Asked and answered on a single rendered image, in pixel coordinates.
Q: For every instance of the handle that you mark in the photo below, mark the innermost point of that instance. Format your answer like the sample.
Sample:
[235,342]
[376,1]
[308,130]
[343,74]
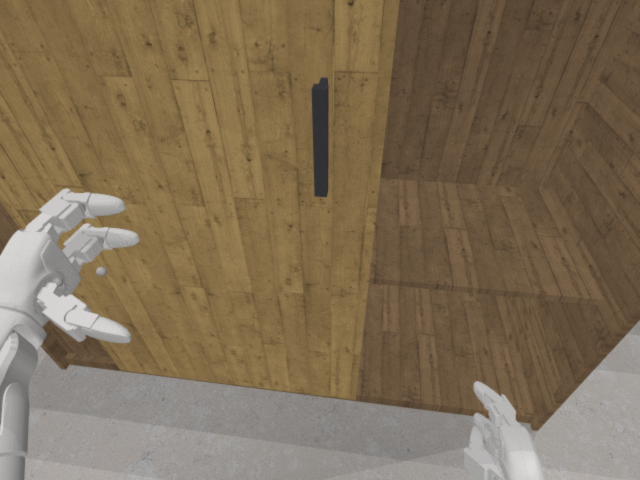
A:
[320,137]

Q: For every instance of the robot left hand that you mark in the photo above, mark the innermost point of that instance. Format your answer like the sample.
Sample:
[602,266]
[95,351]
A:
[32,259]

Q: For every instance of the robot left forearm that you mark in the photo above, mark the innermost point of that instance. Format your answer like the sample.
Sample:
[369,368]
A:
[21,336]

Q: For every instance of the robot right hand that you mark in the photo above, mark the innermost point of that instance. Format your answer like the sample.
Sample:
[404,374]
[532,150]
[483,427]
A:
[512,455]

